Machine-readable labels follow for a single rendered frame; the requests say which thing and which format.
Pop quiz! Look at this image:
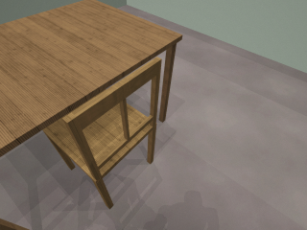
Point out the chair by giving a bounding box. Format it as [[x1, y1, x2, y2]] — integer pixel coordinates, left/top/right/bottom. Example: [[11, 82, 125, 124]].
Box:
[[43, 57, 162, 210]]

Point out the table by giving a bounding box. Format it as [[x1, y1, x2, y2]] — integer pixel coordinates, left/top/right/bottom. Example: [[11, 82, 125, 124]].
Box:
[[0, 0, 183, 230]]

